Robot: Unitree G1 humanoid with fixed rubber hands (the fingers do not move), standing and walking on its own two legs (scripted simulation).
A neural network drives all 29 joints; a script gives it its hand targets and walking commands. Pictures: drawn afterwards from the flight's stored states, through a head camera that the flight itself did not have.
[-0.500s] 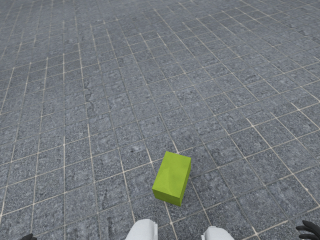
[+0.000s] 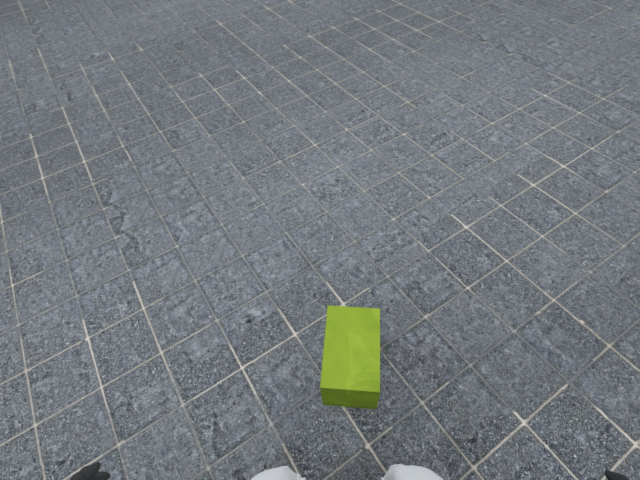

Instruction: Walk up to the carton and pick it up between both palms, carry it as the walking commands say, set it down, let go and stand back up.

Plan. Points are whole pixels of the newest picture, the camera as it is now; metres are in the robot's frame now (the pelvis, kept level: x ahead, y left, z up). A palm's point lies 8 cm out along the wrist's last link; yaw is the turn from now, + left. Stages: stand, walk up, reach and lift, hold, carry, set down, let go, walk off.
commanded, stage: walk up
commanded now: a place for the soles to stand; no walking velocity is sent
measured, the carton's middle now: (351, 356) +0.51 -0.04 -0.66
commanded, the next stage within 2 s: none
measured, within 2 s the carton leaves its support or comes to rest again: neither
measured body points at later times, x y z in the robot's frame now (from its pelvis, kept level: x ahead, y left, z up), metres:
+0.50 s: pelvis +0.00 +0.02 +0.01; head +0.01 +0.01 +0.46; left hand +0.15 +0.34 -0.08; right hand +0.06 -0.32 -0.08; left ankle +0.02 +0.11 -0.71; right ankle +0.01 -0.11 -0.71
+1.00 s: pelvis +0.01 +0.00 +0.03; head +0.03 -0.02 +0.47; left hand +0.19 +0.30 -0.07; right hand +0.08 -0.35 -0.08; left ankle +0.02 +0.10 -0.71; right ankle +0.01 -0.12 -0.71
